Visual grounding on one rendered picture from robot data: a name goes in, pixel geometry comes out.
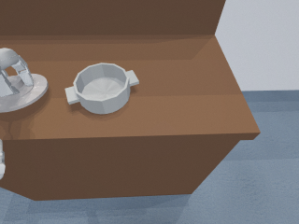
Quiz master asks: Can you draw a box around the left robot hand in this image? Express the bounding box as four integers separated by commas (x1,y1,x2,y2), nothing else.
0,48,34,97

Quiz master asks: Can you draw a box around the lid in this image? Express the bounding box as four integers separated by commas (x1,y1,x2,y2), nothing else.
0,74,49,113

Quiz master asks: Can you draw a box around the table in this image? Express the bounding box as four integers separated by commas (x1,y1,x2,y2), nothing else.
0,0,261,201

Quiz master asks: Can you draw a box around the pot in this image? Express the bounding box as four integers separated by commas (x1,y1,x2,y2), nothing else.
65,63,139,115

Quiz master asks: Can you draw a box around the knob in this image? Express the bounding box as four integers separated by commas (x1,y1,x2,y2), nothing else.
7,76,24,90

